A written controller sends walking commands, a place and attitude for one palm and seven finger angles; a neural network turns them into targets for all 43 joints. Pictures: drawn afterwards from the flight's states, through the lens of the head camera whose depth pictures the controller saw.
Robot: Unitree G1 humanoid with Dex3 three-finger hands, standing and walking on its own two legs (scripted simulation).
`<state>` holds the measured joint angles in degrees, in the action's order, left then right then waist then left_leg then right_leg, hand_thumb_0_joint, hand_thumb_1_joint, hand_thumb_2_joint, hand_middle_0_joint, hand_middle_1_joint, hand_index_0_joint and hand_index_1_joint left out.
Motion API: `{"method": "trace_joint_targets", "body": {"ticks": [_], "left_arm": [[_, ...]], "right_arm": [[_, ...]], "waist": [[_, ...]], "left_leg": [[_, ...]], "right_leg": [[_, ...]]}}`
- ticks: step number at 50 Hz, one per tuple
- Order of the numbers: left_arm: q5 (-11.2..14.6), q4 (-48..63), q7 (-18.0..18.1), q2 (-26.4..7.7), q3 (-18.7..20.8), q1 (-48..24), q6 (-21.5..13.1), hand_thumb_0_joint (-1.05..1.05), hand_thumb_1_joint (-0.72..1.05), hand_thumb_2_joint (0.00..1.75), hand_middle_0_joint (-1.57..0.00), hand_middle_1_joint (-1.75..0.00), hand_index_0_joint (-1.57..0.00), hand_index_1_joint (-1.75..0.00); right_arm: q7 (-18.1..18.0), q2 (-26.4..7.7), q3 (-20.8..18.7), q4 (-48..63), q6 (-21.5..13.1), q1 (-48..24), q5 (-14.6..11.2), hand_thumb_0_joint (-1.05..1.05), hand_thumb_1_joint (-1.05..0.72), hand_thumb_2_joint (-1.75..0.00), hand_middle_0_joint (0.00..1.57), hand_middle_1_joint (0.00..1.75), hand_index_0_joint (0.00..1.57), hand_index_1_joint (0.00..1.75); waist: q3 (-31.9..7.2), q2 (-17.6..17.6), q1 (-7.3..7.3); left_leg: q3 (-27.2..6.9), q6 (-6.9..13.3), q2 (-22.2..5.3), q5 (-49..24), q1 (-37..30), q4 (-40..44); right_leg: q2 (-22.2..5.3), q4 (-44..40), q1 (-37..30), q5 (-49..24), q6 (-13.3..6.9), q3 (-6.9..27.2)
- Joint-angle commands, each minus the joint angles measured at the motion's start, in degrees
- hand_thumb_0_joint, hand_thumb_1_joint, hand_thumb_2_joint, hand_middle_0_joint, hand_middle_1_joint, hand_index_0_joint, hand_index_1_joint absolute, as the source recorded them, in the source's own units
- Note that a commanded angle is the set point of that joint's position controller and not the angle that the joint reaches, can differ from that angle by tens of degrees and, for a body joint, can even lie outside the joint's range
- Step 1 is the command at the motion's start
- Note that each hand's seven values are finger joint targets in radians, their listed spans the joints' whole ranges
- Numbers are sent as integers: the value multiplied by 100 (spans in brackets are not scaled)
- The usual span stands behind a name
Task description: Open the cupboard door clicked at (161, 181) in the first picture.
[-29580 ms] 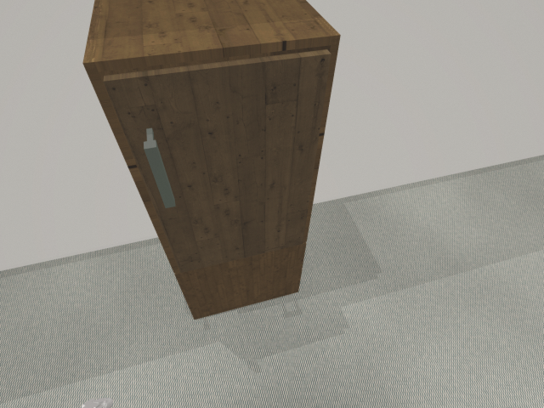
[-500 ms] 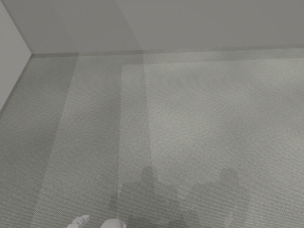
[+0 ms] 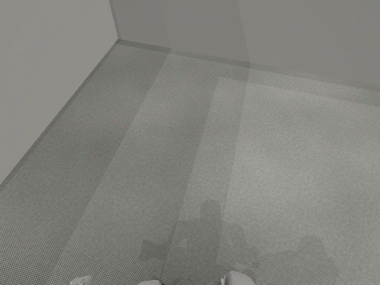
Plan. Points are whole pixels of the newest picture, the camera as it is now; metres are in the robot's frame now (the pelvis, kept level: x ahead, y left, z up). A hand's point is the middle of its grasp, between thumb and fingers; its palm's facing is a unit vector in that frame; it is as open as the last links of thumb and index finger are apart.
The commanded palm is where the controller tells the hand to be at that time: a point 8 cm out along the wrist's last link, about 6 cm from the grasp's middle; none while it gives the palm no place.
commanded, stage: turn to face it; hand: left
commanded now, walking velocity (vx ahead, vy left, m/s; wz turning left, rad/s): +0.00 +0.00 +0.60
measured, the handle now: out of the picture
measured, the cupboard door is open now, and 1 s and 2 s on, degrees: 45 45 45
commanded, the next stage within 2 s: none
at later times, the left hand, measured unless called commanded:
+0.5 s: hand out of the picture +0.00 +0.14 -0.16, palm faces +0.36 -0.90 -0.25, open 7.3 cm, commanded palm none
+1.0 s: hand out of the picture +0.02 +0.16 -0.15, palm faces +0.55 -0.78 -0.31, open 7.4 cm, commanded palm none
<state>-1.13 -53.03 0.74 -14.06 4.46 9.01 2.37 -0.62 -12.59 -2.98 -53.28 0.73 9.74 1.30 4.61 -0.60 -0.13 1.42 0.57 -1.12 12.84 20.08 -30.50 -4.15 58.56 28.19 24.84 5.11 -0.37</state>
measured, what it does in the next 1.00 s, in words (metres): steps on the spot, turning left: right foot, then left foot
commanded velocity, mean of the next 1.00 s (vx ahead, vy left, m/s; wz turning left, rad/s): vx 0.00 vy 0.00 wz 0.60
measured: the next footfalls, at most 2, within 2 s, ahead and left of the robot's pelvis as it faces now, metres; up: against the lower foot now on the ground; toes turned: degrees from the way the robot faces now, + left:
right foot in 0.14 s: +0.06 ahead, -0.15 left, +0.00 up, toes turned +2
left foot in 0.56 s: -0.01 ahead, +0.08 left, +0.00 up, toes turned +29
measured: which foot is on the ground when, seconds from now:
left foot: down 0.00-0.14, up 0.16-0.54, down 0.56-0.94, up 0.96-1.00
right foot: up 0.00-0.12, down 0.14-0.56, up 0.58-0.92, down 0.94-1.00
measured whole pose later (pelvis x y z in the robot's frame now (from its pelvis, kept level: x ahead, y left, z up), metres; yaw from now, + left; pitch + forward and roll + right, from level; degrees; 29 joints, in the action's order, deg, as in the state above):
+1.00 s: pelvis +0.04 -0.08 -0.01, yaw +36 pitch +1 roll +1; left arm -1.5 -48.8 0.9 -11.6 2.2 8.2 0.1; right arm 0.4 -14.7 -4.9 -54.1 3.8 10.1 0.7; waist 5.7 3.2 -1.4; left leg -3.8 -1.9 1.5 28.1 24.3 -52.3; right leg -3.3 36.1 18.4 18.0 -0.1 -4.7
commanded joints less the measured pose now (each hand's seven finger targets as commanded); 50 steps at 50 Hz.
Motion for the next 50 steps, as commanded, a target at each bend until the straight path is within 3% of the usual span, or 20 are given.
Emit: {"method": "trace_joint_targets", "body": {"ticks": [1,5,7,8,10,13,21,26,27,28,29,30,32,34,40,44,45,47,48,50], "left_arm": [[45,502,-8,-250,3,59,-139,0,90,90,-20,-30,-20,-30],[46,352,30,-494,86,845,-233,0,90,90,-20,-30,-20,-30],[-81,421,113,-1479,227,991,-279,0,90,90,-20,-30,-20,-30],[-40,476,125,-1297,144,773,-287,0,90,90,-20,-30,-20,-30],[-16,625,133,-826,47,111,-300,0,90,90,-20,-30,-20,-30],[-15,694,125,-619,-3,83,-340,0,90,90,-20,-30,-20,-30],[-74,377,121,-901,118,982,-346,0,90,90,-20,-30,-20,-30],[-22,401,60,-1022,193,685,-308,0,90,90,-20,-30,-20,-30],[26,488,32,-881,178,580,-281,0,90,90,-20,-30,-20,-30],[66,766,-27,-439,53,312,-251,0,90,90,-20,-30,-20,-30],[3,943,23,-499,3,-116,-161,0,90,90,-20,-30,-20,-30],[-2,1000,30,-539,33,-78,-140,0,90,90,-20,-30,-20,-30],[-17,701,10,-513,72,-44,-112,0,90,90,-20,-30,-20,-30],[-3,586,-34,-525,72,136,-79,0,90,90,-20,-30,-20,-30],[39,672,-15,-392,11,4,-87,0,90,90,-20,-30,-20,-30],[62,609,-9,-399,27,507,-172,0,90,90,-20,-30,-20,-30],[49,535,8,-528,75,796,-232,0,90,90,-20,-30,-20,-30],[-77,531,95,-1504,238,1085,-310,0,90,90,-20,-30,-20,-30],[-23,552,112,-1356,167,935,-308,0,90,90,-20,-30,-20,-30],[-10,734,131,-892,73,200,-295,0,90,90,-20,-30,-20,-30]], "right_arm": [[-14,-1246,-349,365,2,227,23,0,-90,-90,20,30,20,30],[34,-1143,-387,584,86,-280,-46,0,-90,-90,20,30,20,30],[111,-579,-309,832,88,-498,-83,0,-90,-90,20,30,20,30],[143,-797,-339,768,130,-440,-37,0,-90,-90,20,30,20,30],[184,-707,-368,470,246,-213,-14,0,-90,-90,20,30,20,30],[252,-532,-283,380,270,-143,-37,0,-90,-90,20,30,20,30],[254,-349,-157,598,206,-844,-74,0,-90,-90,20,30,20,30],[234,-572,-197,519,109,-215,-68,0,-90,-90,20,30,20,30],[212,-967,-297,391,56,287,-37,0,-90,-90,20,30,20,30],[160,-1667,-486,335,31,663,8,0,-90,-90,20,30,20,30],[101,-1797,-483,208,86,955,-23,0,-90,-90,20,30,20,30],[81,-1743,-437,292,88,739,7,0,-90,-90,20,30,20,30],[-15,-1340,-343,444,40,105,7,0,-90,-90,20,30,20,30],[-29,-1211,-274,505,7,-87,-11,0,-90,-90,20,30,20,30],[2,-1256,-320,458,16,32,20,0,-90,-90,20,30,20,30],[20,-1259,-367,574,72,-330,0,0,-90,-90,20,30,20,30],[35,-1149,-365,604,72,-413,-44,0,-90,-90,20,30,20,30],[93,-555,-292,810,62,-371,-100,0,-90,-90,20,30,20,30],[115,-822,-325,738,101,-339,-56,0,-90,-90,20,30,20,30],[168,-744,-363,490,216,-176,-35,0,-90,-90,20,30,20,30]], "waist": [[-953,933,-119],[-883,629,287],[-718,-2095,484],[-611,-1461,332],[-368,-1397,-65],[-538,-1081,-145],[-750,-1094,346],[-977,-822,-30],[-1286,22,-343],[-1263,1901,-600],[-1247,1438,-674],[-1054,922,-505],[-789,1405,-252],[-648,1014,-89],[-683,856,-100],[-726,1037,167],[-776,718,330],[-920,-2044,512],[-847,-1575,411],[-527,-1386,26]], "left_leg": [[-1394,795,-1210,-2243,-988,746],[-1387,350,-683,-897,354,120],[-134,-344,463,2392,1696,-2643],[-519,-254,136,2178,1566,-3632],[-455,-366,-89,1337,1509,-4333],[-139,-501,-129,878,1356,-3938],[372,-486,-80,1383,898,-1718],[539,-261,47,223,-776,226],[-57,-22,-468,-867,-1841,723],[-2349,843,-2132,-3094,-2555,933],[-2465,1386,-2529,-4015,-2372,804],[-1947,1409,-2430,-3010,-1966,845],[-1602,1026,-1662,-2742,-1485,891],[-1223,832,-1319,-2797,-1299,925],[-1382,847,-1169,-2344,-1106,830],[-1560,648,-963,-1885,-372,418],[-1436,408,-693,-1239,118,55],[-180,-323,560,2430,1561,-2584],[-553,-238,191,2322,1430,-3633],[-476,-340,-43,1470,1393,-4368]], "right_leg": [[205,-1160,-358,69,16,-184],[173,-3332,-2200,-1187,-91,-220],[-2503,-4479,-2402,-1903,-1112,2368],[-2443,-4300,-1867,-1901,-1348,1926],[-1708,-4203,-1496,-1836,-1123,1046],[-1341,-3910,-1873,-2900,-939,-46],[-1739,-3358,-2969,-4584,-1138,-378],[-1680,-2409,-2146,-3983,-737,-892],[-1421,-1453,-1288,-2954,-434,-1146],[-466,-100,543,896,47,-1183],[-359,527,858,1409,-14,-381],[-442,780,778,1052,-80,-193],[-350,860,781,361,-10,-9],[-238,801,598,-81,15,3],[29,-717,-108,-10,29,-130],[299,-2375,-1425,-703,-56,-307],[157,-3193,-2161,-1346,-74,-236],[-2457,-4302,-2905,-2391,-1054,2331],[-2501,-4175,-2337,-2376,-1356,1980],[-1828,-4236,-1754,-1690,-1176,1208]]}}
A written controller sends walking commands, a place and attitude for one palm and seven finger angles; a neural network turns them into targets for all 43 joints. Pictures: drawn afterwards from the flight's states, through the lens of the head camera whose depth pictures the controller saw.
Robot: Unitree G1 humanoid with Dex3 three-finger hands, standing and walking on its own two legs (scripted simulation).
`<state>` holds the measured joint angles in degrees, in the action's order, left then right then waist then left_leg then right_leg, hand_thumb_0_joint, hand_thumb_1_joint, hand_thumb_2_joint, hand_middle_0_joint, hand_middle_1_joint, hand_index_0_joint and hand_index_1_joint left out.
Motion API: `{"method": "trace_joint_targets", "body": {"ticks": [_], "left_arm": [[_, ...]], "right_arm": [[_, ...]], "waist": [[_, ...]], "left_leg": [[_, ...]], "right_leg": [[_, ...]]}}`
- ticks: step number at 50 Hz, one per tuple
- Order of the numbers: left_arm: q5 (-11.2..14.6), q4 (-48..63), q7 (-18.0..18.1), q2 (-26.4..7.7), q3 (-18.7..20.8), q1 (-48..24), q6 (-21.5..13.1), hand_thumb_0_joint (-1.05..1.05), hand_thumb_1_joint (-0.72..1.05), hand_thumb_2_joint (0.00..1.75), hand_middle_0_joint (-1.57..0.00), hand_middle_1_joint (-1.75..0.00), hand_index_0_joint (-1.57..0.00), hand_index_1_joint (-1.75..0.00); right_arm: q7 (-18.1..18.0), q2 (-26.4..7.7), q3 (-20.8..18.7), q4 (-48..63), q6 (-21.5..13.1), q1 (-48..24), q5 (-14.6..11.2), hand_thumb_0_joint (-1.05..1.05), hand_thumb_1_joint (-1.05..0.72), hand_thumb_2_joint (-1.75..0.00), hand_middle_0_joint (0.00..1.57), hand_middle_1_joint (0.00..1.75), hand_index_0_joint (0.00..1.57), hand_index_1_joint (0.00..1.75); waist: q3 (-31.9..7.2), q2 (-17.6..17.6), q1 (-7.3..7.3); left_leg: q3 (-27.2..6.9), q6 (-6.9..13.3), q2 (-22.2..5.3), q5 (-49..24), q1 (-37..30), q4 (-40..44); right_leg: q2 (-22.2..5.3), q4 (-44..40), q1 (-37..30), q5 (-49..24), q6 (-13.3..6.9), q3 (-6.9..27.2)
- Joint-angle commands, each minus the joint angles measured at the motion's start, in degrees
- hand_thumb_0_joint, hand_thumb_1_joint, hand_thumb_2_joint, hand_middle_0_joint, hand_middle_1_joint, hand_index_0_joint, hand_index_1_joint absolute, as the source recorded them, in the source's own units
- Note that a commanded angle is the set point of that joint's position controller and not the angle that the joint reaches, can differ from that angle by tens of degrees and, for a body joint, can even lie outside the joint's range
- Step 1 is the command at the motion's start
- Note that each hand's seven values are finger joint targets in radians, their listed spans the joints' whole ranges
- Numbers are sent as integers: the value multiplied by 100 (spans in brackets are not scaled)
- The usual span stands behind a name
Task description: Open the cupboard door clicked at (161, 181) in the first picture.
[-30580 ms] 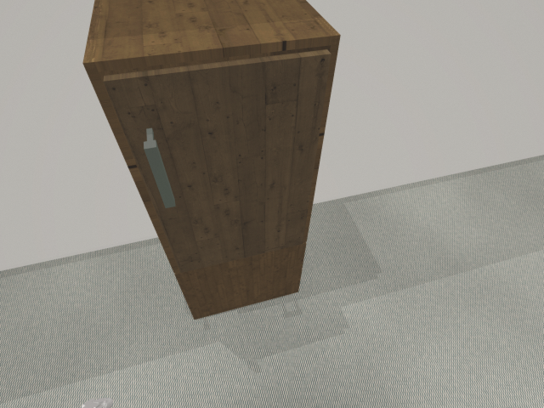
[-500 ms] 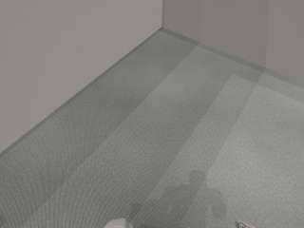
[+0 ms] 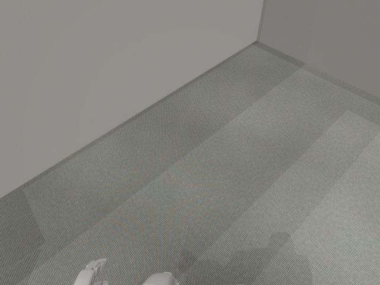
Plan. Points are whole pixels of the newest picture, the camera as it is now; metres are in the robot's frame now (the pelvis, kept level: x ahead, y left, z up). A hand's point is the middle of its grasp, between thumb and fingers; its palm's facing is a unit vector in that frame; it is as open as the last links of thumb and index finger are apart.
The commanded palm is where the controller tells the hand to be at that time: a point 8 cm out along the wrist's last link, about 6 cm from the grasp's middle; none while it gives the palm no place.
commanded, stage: turn to face it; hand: left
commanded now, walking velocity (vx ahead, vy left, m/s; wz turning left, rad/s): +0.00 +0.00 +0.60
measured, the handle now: out of the picture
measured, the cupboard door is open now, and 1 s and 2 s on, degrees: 45 45 45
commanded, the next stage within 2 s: none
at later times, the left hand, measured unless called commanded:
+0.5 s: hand out of the picture +0.00 +0.25 -0.17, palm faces +0.34 -0.91 -0.25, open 7.4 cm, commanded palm none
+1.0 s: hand out of the picture +0.01 +0.18 -0.14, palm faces +0.56 -0.79 -0.25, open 7.4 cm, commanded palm none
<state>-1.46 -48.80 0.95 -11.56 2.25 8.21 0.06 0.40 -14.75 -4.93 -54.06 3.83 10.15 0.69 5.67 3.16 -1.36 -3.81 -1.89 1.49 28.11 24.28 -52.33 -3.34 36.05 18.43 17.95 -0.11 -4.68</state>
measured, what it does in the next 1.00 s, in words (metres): steps on the spot, turning left: left foot, then right foot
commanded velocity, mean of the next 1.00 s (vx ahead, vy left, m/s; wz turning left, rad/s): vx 0.00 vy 0.00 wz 0.60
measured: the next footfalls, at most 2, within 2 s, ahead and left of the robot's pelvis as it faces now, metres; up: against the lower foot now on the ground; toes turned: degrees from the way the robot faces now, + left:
left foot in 0.36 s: +0.01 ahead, +0.13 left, +0.00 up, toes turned +20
right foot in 0.78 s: +0.12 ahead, -0.09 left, +0.00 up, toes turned +24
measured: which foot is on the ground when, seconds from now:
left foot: up 0.00-0.34, down 0.36-0.78, up 0.80-1.00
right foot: down 0.00-0.34, up 0.36-0.76, down 0.78-1.00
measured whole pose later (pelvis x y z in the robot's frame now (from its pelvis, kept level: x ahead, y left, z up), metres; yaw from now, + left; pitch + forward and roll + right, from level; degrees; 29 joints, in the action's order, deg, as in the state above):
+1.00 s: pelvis +0.04 -0.02 +0.02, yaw +36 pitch +1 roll +2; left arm -1.4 -49.9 1.5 -9.6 1.6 10.6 0.5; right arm 1.4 -14.8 -5.4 -54.8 4.6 9.2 0.8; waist 5.7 0.3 -2.0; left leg 1.2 -4.3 -1.3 23.6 28.0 -62.3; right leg -6.0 28.0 11.9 16.6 -0.8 -10.6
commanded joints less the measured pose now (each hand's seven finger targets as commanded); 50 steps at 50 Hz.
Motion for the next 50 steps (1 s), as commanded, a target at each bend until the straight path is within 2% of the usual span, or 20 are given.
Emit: {"method": "trace_joint_targets", "body": {"ticks": [1,4,11,15,16,17,18,19,21,23,29,32,36,37,38,39,40,43,45,50], "left_arm": [[29,388,113,-1005,260,9,-33,0,90,90,-20,-30,-20,-30],[21,361,103,-890,227,171,-86,0,90,90,-20,-30,-20,-30],[-56,71,96,-1196,372,801,-82,0,90,90,-20,-30,-20,-30],[4,67,35,-1294,435,650,-35,0,90,90,-20,-30,-20,-30],[38,109,18,-1165,408,556,-6,0,90,90,-20,-30,-20,-30],[87,321,-31,-763,343,481,34,0,90,90,-20,-30,-20,-30],[46,563,-6,-590,226,-33,86,0,90,90,-20,-30,-20,-30],[29,608,5,-734,246,-162,115,0,90,90,-20,-30,-20,-30],[8,368,-15,-694,295,-124,145,0,90,90,-20,-30,-20,-30],[17,174,-64,-745,302,79,170,0,90,90,-20,-30,-20,-30],[58,218,-36,-657,250,-31,145,0,90,90,-20,-30,-20,-30],[79,330,-28,-613,224,-118,130,0,90,90,-20,-30,-20,-30],[106,222,-6,-689,256,478,37,0,90,90,-20,-30,-20,-30],[90,149,22,-843,306,749,-20,0,90,90,-20,-30,-20,-30],[-7,117,81,-1379,416,971,-84,0,90,90,-20,-30,-20,-30],[-21,157,98,-1663,422,932,-64,0,90,90,-20,-30,-20,-30],[10,206,103,-1469,353,728,-59,0,90,90,-20,-30,-20,-30],[45,368,109,-901,225,-33,-62,0,90,90,-20,-30,-20,-30],[43,370,103,-847,213,120,-103,0,90,90,-20,-30,-20,-30],[-2,145,106,-1075,306,712,-95,0,90,90,-20,-30,-20,-30]], "right_arm": [[104,-494,-163,470,-60,-97,26,0,-90,-90,20,30,20,30],[152,-302,-82,443,-28,-196,24,0,-90,-90,20,30,20,30],[166,-100,27,589,-129,-652,-16,0,-90,-90,20,30,20,30],[137,-286,-6,510,-194,-160,-12,0,-90,-90,20,30,20,30],[145,-527,-69,426,-237,206,-2,0,-90,-90,20,30,20,30],[98,-1223,-256,381,-286,603,62,0,-90,-90,20,30,20,30],[17,-1543,-319,275,-247,968,51,0,-90,-90,20,30,20,30],[-23,-1504,-269,255,-237,952,73,0,-90,-90,20,30,20,30],[-116,-1101,-171,433,-283,268,73,0,-90,-90,20,30,20,30],[-135,-955,-88,518,-310,-20,58,0,-90,-90,20,30,20,30],[-128,-976,-110,436,-338,266,58,0,-90,-90,20,30,20,30],[-108,-993,-153,481,-289,145,82,0,-90,-90,20,30,20,30],[-91,-983,-191,579,-243,-223,43,0,-90,-90,20,30,20,30],[-74,-831,-180,615,-247,-275,2,0,-90,-90,20,30,20,30],[-32,-441,-132,687,-262,-167,-62,0,-90,-90,20,30,20,30],[-21,-449,-138,792,-248,-291,-38,0,-90,-90,20,30,20,30],[15,-587,-155,722,-207,-228,14,0,-90,-90,20,30,20,30],[97,-474,-155,421,-69,-84,47,0,-90,-90,20,30,20,30],[131,-321,-94,409,-58,-120,29,0,-90,-90,20,30,20,30],[154,-178,3,509,-77,-617,5,0,-90,-90,20,30,20,30]], "waist": [[-591,-1626,15],[-542,-1413,53],[-823,-1491,431],[-971,-1331,135],[-1134,-681,-102],[-1326,1133,-343],[-1264,1436,-540],[-1163,782,-467],[-852,1090,-175],[-669,694,3],[-927,295,-34],[-892,604,-30],[-922,549,279],[-1009,188,429],[-1206,-1368,521],[-1026,-2167,548],[-817,-1596,414],[-445,-1469,-4],[-631,-1386,28],[-755,-1326,345]], "left_leg": [[132,-141,-406,-390,890,-2226],[420,-253,-402,-643,793,-1610],[915,-219,-345,-108,278,672],[1098,-67,-211,-1135,-966,2088],[726,33,-427,-1898,-1823,2804],[-1379,738,-1932,-3564,-2672,3128],[-2136,1441,-2678,-5086,-2589,3176],[-1729,1609,-2689,-4614,-2332,3102],[-1260,1235,-1903,-3716,-1750,3212],[-858,1033,-1552,-3904,-1608,3253],[-1015,1130,-1448,-4228,-1991,3080],[-1168,1110,-1361,-3991,-1663,2968],[-1335,854,-1073,-3627,-848,2518],[-1202,601,-789,-2801,-259,2164],[-413,165,-67,-938,775,1028],[176,-58,294,883,1048,-512],[-99,6,-6,616,949,-1425],[96,-164,-336,-435,963,-2080],[291,-246,-335,-602,925,-1706],[734,-285,-329,-303,626,-127]], "right_leg": [[-1689,-1901,-694,-1138,-527,1030],[-1485,-1776,-875,-1884,-439,291],[-1868,-1192,-1751,-3129,-647,35],[-1823,-505,-1088,-2645,-279,-380],[-1636,270,-480,-2011,-17,-596],[-763,1629,1090,675,466,-839],[-403,2511,1789,2182,532,-183],[-510,2919,1762,1858,422,249],[-474,3099,1757,1040,469,407],[-370,3148,1663,503,522,462],[-124,2174,1365,504,590,442],[35,1218,813,649,554,348],[278,-499,-646,-248,446,198],[-16,-1315,-1478,-803,400,411],[-1408,-1893,-2365,-1084,-1,1737],[-2597,-2049,-1815,-1768,-719,2737],[-2454,-1950,-1263,-1583,-923,2252],[-1596,-1863,-827,-1668,-588,978],[-1450,-1686,-1160,-2439,-502,438],[-1671,-1353,-1807,-3393,-593,41]]}}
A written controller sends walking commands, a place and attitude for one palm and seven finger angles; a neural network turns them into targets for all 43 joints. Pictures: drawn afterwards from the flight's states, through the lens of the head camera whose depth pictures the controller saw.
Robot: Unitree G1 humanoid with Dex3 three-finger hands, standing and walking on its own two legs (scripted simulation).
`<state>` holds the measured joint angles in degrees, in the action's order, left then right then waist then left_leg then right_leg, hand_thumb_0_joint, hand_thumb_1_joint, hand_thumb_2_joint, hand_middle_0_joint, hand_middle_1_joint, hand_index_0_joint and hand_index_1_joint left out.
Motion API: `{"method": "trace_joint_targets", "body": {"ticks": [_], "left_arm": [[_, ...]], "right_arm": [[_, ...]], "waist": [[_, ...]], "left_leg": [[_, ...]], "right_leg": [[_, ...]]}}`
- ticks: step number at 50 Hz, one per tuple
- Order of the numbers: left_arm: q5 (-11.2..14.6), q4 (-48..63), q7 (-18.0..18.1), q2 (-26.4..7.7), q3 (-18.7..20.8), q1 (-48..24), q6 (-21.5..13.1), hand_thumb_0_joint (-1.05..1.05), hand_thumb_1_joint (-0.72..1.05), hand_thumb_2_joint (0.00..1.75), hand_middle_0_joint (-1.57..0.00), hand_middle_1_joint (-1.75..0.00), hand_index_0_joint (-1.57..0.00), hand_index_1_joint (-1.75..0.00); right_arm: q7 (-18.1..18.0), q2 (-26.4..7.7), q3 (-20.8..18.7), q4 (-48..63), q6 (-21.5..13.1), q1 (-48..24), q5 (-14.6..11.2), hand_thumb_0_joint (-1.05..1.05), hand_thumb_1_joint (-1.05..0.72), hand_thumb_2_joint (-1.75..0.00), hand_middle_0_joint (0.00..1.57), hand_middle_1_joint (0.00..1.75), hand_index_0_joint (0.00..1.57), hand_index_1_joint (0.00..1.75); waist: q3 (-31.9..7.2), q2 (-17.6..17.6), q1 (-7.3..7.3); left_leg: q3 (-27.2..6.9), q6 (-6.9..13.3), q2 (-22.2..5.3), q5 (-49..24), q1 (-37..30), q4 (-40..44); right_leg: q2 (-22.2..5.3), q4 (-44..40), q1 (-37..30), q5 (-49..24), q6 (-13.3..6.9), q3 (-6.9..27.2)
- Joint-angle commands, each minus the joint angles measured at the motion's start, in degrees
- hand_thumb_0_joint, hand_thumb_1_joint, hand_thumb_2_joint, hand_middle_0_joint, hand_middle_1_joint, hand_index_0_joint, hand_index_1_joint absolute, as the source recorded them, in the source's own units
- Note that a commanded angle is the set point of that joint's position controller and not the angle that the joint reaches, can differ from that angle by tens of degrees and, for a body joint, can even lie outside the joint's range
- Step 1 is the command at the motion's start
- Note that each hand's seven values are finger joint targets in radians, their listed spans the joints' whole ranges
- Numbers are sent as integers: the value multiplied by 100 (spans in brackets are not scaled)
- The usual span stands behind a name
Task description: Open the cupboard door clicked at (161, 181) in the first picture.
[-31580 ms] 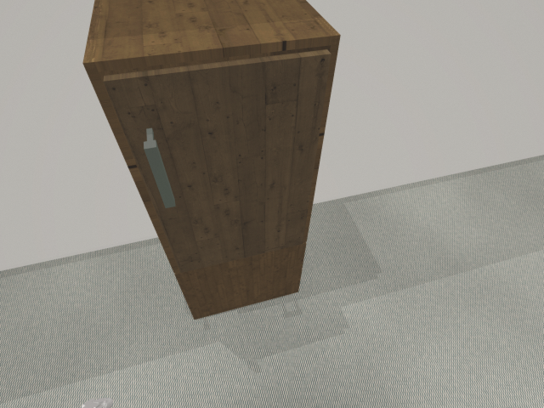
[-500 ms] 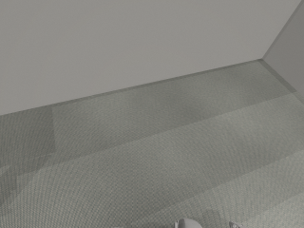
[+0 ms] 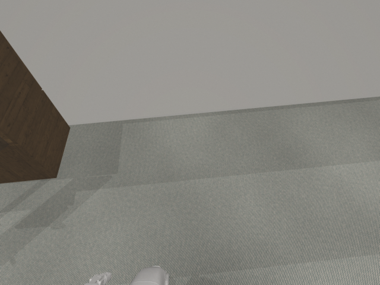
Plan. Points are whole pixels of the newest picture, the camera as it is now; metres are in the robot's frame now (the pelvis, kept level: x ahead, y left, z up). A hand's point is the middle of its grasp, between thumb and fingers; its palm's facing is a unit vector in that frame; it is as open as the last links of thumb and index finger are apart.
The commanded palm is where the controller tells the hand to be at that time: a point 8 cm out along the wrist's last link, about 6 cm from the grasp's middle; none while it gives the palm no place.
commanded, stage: turn to face it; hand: left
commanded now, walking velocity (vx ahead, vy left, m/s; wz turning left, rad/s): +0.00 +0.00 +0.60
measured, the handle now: out of the picture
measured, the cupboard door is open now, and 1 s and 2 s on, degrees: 45 45 45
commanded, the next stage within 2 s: take the last steps up to it in 1.26 s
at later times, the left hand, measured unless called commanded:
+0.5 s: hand out of the picture +0.06 +0.27 -0.16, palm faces +0.30 -0.92 -0.25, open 7.4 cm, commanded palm none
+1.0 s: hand out of the picture -0.03 +0.18 -0.16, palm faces +0.58 -0.77 -0.24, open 7.4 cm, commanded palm none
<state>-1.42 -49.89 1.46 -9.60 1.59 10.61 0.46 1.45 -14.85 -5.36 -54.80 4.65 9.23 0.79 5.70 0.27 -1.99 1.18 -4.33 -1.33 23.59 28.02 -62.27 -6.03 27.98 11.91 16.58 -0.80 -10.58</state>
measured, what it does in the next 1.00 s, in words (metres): steps on the spot, turning left: left foot, then right foot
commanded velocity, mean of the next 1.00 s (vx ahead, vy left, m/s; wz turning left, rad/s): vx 0.00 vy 0.00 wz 0.57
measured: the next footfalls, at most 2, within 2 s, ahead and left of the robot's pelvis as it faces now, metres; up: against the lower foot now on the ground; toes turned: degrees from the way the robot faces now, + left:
left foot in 0.20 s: +0.03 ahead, +0.14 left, +0.00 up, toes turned +13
right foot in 0.64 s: +0.11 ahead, -0.10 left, +0.00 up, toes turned +20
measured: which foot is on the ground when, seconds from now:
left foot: up 0.00-0.18, down 0.20-0.64, up 0.66-1.00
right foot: down 0.00-0.18, up 0.20-0.62, down 0.64-1.00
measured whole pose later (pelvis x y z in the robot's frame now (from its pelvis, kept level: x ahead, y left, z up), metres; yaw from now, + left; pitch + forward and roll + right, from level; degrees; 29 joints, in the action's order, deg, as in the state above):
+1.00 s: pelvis +0.03 -0.01 +0.00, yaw +36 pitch +0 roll +2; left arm -1.8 -51.1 1.4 -10.7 2.2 13.6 0.1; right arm 1.4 -14.6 -5.1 -55.6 4.9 7.6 0.8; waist 5.5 -1.2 0.0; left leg 2.2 -4.2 -2.3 24.8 24.4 -53.1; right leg -7.6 28.6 11.1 17.0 -0.3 -14.6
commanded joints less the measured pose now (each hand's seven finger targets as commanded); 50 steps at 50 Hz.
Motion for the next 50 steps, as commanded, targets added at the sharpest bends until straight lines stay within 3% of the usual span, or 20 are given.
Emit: {"method": "trace_joint_targets", "body": {"ticks": [1,5,7,8,9,10,11,14,17,27,30,31,32,33,34,35,37,38,43,50], "left_arm": [[-28,205,52,-1288,391,561,-129,0,90,90,-20,-30,-20,-30],[-41,170,21,-1477,473,585,-99,0,90,90,-20,-30,-20,-30],[-8,176,-13,-1493,501,446,-80,0,90,90,-20,-30,-20,-30],[43,221,-37,-1431,489,342,-61,0,90,90,-20,-30,-20,-30],[88,413,-93,-1041,424,276,-25,0,90,90,-20,-30,-20,-30],[65,669,-71,-811,289,-194,19,0,90,90,-20,-30,-20,-30],[29,730,-42,-974,287,-426,68,0,90,90,-20,-30,-20,-30],[23,369,-72,-970,357,-272,121,0,90,90,-20,-30,-20,-30],[20,222,-118,-950,362,-9,130,0,90,90,-20,-30,-20,-30],[78,505,-74,-833,293,-359,84,0,90,90,-20,-30,-20,-30],[113,369,-41,-896,335,238,-13,0,90,90,-20,-30,-20,-30],[72,319,-10,-1185,393,490,-85,0,90,90,-20,-30,-20,-30],[-22,288,47,-1712,506,678,-133,0,90,90,-20,-30,-20,-30],[-8,317,52,-1833,460,609,-106,0,90,90,-20,-30,-20,-30],[11,385,53,-1583,383,328,-108,0,90,90,-20,-30,-20,-30],[24,404,66,-1304,344,61,-150,0,90,90,-20,-30,-20,-30],[61,501,56,-1063,258,-282,-117,0,90,90,-20,-30,-20,-30],[62,490,45,-1010,251,-197,-140,0,90,90,-20,-30,-20,-30],[29,321,56,-1132,312,368,-147,0,90,90,-20,-30,-20,-30],[-51,69,30,-1405,430,723,-129,0,90,90,-20,-30,-20,-30]], "right_arm": [[55,-121,55,606,-172,-604,-10,0,-90,-90,20,30,20,30],[48,-153,79,662,-230,-570,-35,0,-90,-90,20,30,20,30],[39,-287,43,592,-276,-207,-14,0,-90,-90,20,30,20,30],[38,-542,-21,489,-323,227,2,0,-90,-90,20,30,20,30],[-6,-1237,-202,443,-376,606,60,0,-90,-90,20,30,20,30],[-87,-1604,-278,342,-346,1006,31,0,-90,-90,20,30,20,30],[-118,-1500,-218,309,-325,1027,32,0,-90,-90,20,30,20,30],[-243,-1085,-98,565,-368,132,50,0,-90,-90,20,30,20,30],[-242,-957,-31,586,-427,66,29,0,-90,-90,20,30,20,30],[-194,-990,-118,564,-353,139,80,0,-90,-90,20,30,20,30],[-192,-930,-152,642,-328,-121,25,0,-90,-90,20,30,20,30],[-158,-740,-128,675,-340,-106,-28,0,-90,-90,20,30,20,30],[-133,-319,-81,757,-362,9,-74,0,-90,-90,20,30,20,30],[-121,-516,-116,796,-336,-74,-16,0,-90,-90,20,30,20,30],[-79,-539,-118,735,-296,20,17,0,-90,-90,20,30,20,30],[-66,-531,-144,566,-226,54,30,0,-90,-90,20,30,20,30],[-3,-440,-120,417,-142,158,33,0,-90,-90,20,30,20,30],[20,-358,-93,405,-125,126,32,0,-90,-90,20,30,20,30],[46,-253,-35,439,-89,-255,23,0,-90,-90,20,30,20,30],[25,-95,95,558,-216,-605,-29,0,-90,-90,20,30,20,30]], "waist": [[-738,-1117,465],[-804,-1245,440],[-965,-1082,201],[-1176,-552,-85],[-1427,1226,-309],[-1429,1720,-509],[-1265,995,-443],[-799,1121,-66],[-892,739,131],[-814,952,85],[-969,839,394],[-1094,156,518],[-1303,-1591,590],[-1103,-1749,557],[-862,-1103,375],[-747,-1464,221],[-494,-1247,24],[-520,-1115,35],[-591,-925,281],[-762,-1249,486]], "left_leg": [[304,-21,-20,219,133,1141],[548,120,69,127,-446,2069],[597,201,122,-636,-1251,3052],[347,306,-12,-1507,-2170,3718],[-1630,962,-1454,-3115,-3176,3994],[-2700,1713,-2332,-5042,-3166,4067],[-2255,1848,-2379,-4768,-2946,3965],[-1547,1449,-1448,-3826,-2187,4129],[-1194,1234,-1124,-3867,-2212,4158],[-1977,1338,-958,-3138,-1687,4003],[-2021,1068,-690,-2902,-990,3477],[-1811,761,-343,-1994,-286,3036],[-697,279,495,221,654,1669],[-463,191,504,1332,642,243],[-619,218,295,919,602,-500],[-630,153,134,639,639,-823],[-411,50,-13,-88,578,-1081],[-322,15,13,-264,545,-1013],[-38,-69,-51,-170,528,-99],[409,97,13,292,-258,1756]], "right_leg": [[-1431,-478,-1187,-3367,-516,601],[-1609,-145,-1020,-3452,-503,465],[-1510,419,-648,-2992,-214,133],[-1368,1220,-52,-2442,36,-76],[-546,2563,1553,388,482,-252],[-106,3472,2357,2338,586,375],[-268,3778,2378,2091,497,831],[-174,4021,2315,996,570,1081],[-38,3918,2158,478,634,1044],[432,1659,1108,728,583,929],[528,41,-268,-252,498,875],[63,-710,-1220,-641,414,1298],[-1588,-1146,-1922,-1134,-128,2851],[-2367,-1176,-1096,-1752,-710,3260],[-2064,-1079,-677,-1702,-833,2667],[-1753,-1114,-457,-1719,-693,2482],[-1256,-996,-274,-1977,-433,1398],[-1122,-970,-278,-2164,-355,1158],[-1300,-930,-867,-2273,-436,842],[-1631,-410,-1026,-3165,-622,581]]}}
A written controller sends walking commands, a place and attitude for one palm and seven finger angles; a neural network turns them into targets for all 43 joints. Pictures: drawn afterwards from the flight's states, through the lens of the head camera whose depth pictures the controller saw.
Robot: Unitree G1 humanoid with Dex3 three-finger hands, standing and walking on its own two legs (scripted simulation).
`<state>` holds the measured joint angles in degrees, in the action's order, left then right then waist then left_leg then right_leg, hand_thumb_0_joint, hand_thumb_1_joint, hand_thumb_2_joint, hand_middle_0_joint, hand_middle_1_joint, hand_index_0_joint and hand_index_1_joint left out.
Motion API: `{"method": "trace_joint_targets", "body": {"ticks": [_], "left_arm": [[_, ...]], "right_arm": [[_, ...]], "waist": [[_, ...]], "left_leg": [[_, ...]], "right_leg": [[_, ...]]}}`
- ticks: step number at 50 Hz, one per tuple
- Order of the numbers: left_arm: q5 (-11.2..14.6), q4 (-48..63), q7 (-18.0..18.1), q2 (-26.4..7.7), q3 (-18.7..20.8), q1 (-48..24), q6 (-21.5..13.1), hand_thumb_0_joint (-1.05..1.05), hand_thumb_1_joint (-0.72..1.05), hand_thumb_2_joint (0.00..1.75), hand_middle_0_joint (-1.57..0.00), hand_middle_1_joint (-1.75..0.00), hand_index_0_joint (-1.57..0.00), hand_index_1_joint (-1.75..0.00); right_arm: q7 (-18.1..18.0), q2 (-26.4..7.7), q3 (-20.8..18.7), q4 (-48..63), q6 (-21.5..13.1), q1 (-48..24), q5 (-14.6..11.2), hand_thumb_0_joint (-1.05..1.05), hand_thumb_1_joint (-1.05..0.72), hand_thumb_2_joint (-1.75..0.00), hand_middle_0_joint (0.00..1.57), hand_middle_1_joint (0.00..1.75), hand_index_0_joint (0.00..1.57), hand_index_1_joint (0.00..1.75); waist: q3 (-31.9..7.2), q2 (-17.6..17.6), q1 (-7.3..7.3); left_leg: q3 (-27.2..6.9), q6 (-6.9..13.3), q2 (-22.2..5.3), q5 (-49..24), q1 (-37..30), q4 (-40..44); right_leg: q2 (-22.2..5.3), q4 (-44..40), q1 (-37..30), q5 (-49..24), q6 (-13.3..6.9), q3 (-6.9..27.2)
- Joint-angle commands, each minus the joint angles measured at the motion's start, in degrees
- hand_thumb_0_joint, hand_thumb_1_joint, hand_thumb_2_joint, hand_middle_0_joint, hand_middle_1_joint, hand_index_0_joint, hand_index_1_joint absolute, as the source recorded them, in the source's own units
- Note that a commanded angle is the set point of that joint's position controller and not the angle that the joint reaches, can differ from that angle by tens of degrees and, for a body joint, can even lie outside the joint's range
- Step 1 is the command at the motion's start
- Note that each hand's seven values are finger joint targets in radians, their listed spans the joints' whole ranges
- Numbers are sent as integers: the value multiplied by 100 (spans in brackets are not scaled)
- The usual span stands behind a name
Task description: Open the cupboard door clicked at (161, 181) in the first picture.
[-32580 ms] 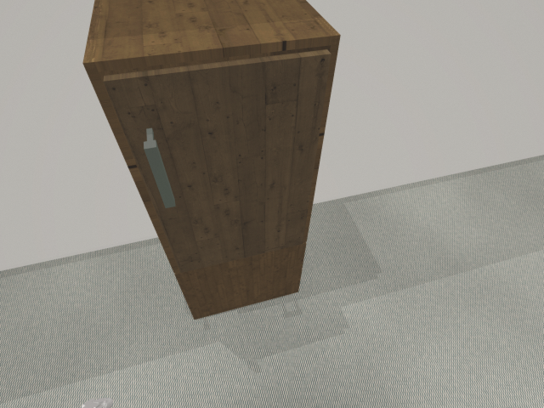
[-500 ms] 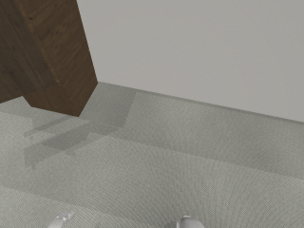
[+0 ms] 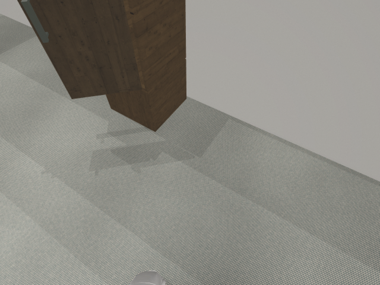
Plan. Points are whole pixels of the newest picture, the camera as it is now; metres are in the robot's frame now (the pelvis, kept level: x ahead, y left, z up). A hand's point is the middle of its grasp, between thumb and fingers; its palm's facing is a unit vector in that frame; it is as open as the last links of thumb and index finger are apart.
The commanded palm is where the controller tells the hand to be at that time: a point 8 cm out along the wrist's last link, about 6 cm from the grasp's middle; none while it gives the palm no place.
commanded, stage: turn to face it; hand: left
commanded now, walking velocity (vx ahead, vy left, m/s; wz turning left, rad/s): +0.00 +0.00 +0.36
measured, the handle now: (37, 19) +0.96 +0.65 +0.04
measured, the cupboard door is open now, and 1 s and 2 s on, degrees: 45 45 45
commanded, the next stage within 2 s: take the last steps up to it in 0.26 s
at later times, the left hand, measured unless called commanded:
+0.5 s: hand out of the picture +0.06 +0.25 -0.17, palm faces +0.16 -0.97 -0.19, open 7.4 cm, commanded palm none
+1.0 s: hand out of the picture -0.02 +0.25 -0.17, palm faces +0.38 -0.90 -0.21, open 7.4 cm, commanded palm none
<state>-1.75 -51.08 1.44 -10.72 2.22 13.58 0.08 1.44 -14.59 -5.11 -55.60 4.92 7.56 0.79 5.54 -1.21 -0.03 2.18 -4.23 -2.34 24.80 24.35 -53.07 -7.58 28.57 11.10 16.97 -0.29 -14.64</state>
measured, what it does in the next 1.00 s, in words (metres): steps to the left, turning left: left foot, then right foot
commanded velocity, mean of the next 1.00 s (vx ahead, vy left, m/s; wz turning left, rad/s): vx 0.20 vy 0.09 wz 0.20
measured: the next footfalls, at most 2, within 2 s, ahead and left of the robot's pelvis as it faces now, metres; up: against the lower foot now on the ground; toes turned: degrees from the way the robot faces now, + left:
left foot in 0.12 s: +0.03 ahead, +0.13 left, +0.00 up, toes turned +8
right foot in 0.62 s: +0.07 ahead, -0.08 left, +0.00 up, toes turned +5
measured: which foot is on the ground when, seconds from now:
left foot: up 0.00-0.10, down 0.12-0.62, up 0.64-1.00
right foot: down 0.00-0.12, up 0.14-0.60, down 0.62-1.00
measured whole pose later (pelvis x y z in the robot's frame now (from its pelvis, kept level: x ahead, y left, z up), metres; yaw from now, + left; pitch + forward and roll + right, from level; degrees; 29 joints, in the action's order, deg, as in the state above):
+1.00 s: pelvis +0.10 +0.10 +0.00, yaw +18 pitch +0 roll +1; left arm -2.0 -63.0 0.8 -9.0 2.5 24.1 -3.3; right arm 2.8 -12.9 -3.9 -58.8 1.6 9.8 1.2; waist 4.0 -0.4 2.3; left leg 4.2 -1.6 -4.8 11.2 31.4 -43.3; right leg -9.0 18.9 -2.8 20.4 5.7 -12.3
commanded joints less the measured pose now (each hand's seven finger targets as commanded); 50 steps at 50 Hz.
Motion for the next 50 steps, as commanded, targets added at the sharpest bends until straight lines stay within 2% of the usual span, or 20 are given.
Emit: {"method": "trace_joint_targets", "body": {"ticks": [1,4,5,6,7,9,12,18,25,28,29,30,31,32,33,38,41,46,49,50], "left_arm": [[-33,156,27,-1285,382,408,-84,0,90,90,-20,-30,-20,-30],[75,140,-37,-1261,372,234,-32,0,90,90,-20,-30,-20,-30],[118,277,-70,-927,316,239,8,0,90,90,-20,-30,-20,-30],[106,490,-60,-609,147,-193,48,0,90,90,-20,-30,-20,-30],[81,515,-26,-764,181,-320,106,0,90,90,-20,-30,-20,-30],[62,248,-40,-742,229,-337,167,0,90,90,-20,-30,-20,-30],[53,-30,-98,-724,228,-42,173,0,90,90,-20,-30,-20,-30],[79,-73,-56,-620,165,-60,169,0,90,90,-20,-30,-20,-30],[47,163,-181,-436,150,-589,33,0,90,90,-20,-30,-20,-30],[55,-22,-204,-442,210,-28,-64,0,90,90,-20,-30,-20,-30],[42,-162,-181,-574,272,379,-120,0,90,90,-20,-30,-20,-30],[-24,-309,-122,-991,362,851,-184,0,90,90,-20,-30,-20,-30],[-21,-358,-70,-1452,467,1230,-181,0,90,90,-20,-30,-20,-30],[49,-344,-38,-1355,406,1121,-173,0,90,90,-20,-30,-20,-30],[50,-268,-25,-1068,357,667,-243,0,90,90,-20,-30,-20,-30],[79,-441,-45,-571,208,508,-434,0,90,90,-20,-30,-20,-30],[63,-664,-39,-622,221,874,-487,0,90,90,-20,-30,-20,-30],[-1,-920,-36,-753,198,1152,-492,0,90,90,-20,-30,-20,-30],[-26,-963,-30,-899,216,1121,-438,0,90,90,-20,-30,-20,-30],[-19,-961,-31,-945,234,1026,-431,0,90,90,-20,-30,-20,-30]], "right_arm": [[18,-115,76,636,-276,-340,-32,0,-90,-90,20,30,20,30],[-6,-429,13,452,-359,251,-7,0,-90,-90,20,30,20,30],[-42,-1067,-126,427,-418,569,44,0,-90,-90,20,30,20,30],[-108,-1427,-205,361,-385,910,31,0,-90,-90,20,30,20,30],[-158,-1392,-150,323,-362,891,58,0,-90,-90,20,30,20,30],[-274,-1051,-62,442,-407,346,70,0,-90,-90,20,30,20,30],[-320,-779,59,451,-482,217,38,0,-90,-90,20,30,20,30],[-326,-623,102,266,-533,564,14,0,-90,-90,20,30,20,30],[-252,-611,44,133,-539,850,84,0,-90,-90,20,30,20,30],[-234,-579,46,129,-551,666,49,0,-90,-90,20,30,20,30],[-215,-462,52,151,-572,567,11,0,-90,-90,20,30,20,30],[-173,-129,111,209,-613,592,-54,0,-90,-90,20,30,20,30],[-143,-108,114,436,-600,314,-5,0,-90,-90,20,30,20,30],[-104,-427,27,443,-550,111,94,0,-90,-90,20,30,20,30],[-57,-401,-6,338,-529,223,108,0,-90,-90,20,30,20,30],[67,-10,44,-50,-377,587,83,0,-90,-90,20,30,20,30],[121,99,62,27,-377,291,63,0,-90,-90,20,30,20,30],[196,224,169,264,-471,-296,36,0,-90,-90,20,30,20,30],[203,204,202,269,-587,-246,28,0,-90,-90,20,30,20,30],[165,132,179,174,-640,93,39,0,-90,-90,20,30,20,30]], "waist": [[-796,-1095,244],[-976,-520,-158],[-1276,1075,-346],[-1231,1847,-537],[-1149,1265,-491],[-776,1400,-267],[-711,737,-46],[-880,828,-31],[-537,1057,-169],[-582,797,169],[-651,403,400],[-745,-816,586],[-607,-1767,784],[-179,-926,681],[115,-788,410],[339,-823,23],[237,-591,144],[271,-963,266],[117,-1133,239],[-59,-1075,42]], "left_leg": [[352,125,134,81,-162,1228],[280,305,97,-1513,-1832,2850],[-1413,833,-1185,-2815,-2698,3153],[-2365,1499,-2133,-4590,-2587,3283],[-2061,1799,-2262,-4464,-2281,3206],[-1664,1575,-1619,-3915,-1843,3340],[-1109,1356,-1236,-4600,-1920,3303],[-1008,1386,-1153,-5070,-2238,3247],[-1718,1545,-983,-1552,-1653,3636],[-1647,1361,-693,-836,-852,3257],[-1371,1124,-356,-433,-134,2716],[-609,774,259,222,1041,1549],[-186,477,577,1117,1908,88],[-590,456,227,727,1982,-770],[-707,433,13,-8,1916,-1024],[-332,152,-189,-1324,1537,-1215],[-94,99,-232,-1526,1614,-782],[276,193,-242,-1483,1241,743],[472,374,-26,-1154,301,1560],[572,444,105,-1113,-295,1862]], "right_leg": [[-1487,-298,-873,-3162,-607,951],[-1141,652,157,-2277,-39,448],[-443,1810,1378,-149,357,165],[-36,2726,2039,2133,502,680],[-81,3184,1983,2041,379,1184],[-40,3481,2090,1355,403,1377],[108,3716,2060,630,461,1440],[208,3210,1895,416,547,1413],[500,1466,1246,902,331,1047],[641,131,-138,300,237,925],[446,-579,-1148,-30,169,1101],[-743,-1174,-2237,698,-156,2333],[-2209,-1752,-2320,988,-728,4146],[-2395,-2015,-1445,1408,-963,4115],[-1988,-2066,-1042,1445,-854,3579],[-1186,-2027,-472,-601,-342,1526],[-1167,-1959,-800,-1161,-364,1213],[-1171,-1648,-967,-1851,-394,836],[-1228,-1258,-796,-2215,-354,735],[-1219,-876,-668,-2549,-336,672]]}}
